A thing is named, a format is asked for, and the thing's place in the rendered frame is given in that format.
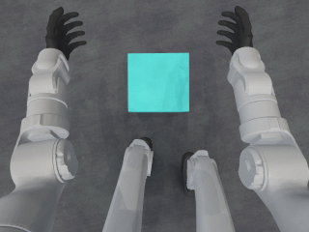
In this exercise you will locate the right robot forearm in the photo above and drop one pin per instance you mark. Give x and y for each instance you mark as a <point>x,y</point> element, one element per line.
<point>259,115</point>

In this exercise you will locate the left robot foot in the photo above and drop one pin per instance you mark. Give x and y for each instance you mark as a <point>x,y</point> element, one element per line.
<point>148,141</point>

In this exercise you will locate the robot left upper arm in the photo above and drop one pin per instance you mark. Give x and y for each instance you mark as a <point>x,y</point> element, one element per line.
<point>40,171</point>

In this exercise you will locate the robot right hand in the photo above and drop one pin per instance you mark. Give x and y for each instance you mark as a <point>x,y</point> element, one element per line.
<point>242,36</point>

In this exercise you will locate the robot right upper arm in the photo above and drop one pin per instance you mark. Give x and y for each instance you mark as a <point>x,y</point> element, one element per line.
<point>278,173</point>

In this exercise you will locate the left robot forearm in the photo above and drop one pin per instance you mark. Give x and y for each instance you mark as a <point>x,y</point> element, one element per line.
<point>47,101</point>

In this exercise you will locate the robot left hand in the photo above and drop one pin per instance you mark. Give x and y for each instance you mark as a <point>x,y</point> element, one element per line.
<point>57,36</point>

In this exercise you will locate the right robot thigh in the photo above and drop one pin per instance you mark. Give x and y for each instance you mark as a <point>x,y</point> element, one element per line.
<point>212,210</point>

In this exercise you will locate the carton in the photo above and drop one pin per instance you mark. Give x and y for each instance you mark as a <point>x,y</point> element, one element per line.
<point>158,82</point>

